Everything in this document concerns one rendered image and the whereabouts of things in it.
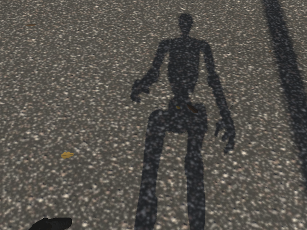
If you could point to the left robot hand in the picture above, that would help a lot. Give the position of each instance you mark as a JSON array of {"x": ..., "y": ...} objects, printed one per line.
[{"x": 52, "y": 224}]

